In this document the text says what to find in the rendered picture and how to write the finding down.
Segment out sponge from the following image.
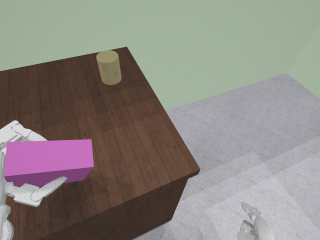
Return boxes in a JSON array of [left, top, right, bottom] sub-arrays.
[[4, 139, 94, 188]]

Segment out robot right hand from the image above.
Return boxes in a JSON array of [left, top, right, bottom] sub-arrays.
[[237, 202, 276, 240]]

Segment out robot left forearm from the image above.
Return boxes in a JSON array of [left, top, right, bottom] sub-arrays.
[[0, 203, 14, 240]]

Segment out robot left hand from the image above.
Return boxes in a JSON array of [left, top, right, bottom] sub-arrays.
[[0, 120, 67, 207]]

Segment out table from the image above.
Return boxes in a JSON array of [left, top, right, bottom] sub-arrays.
[[0, 47, 201, 240]]

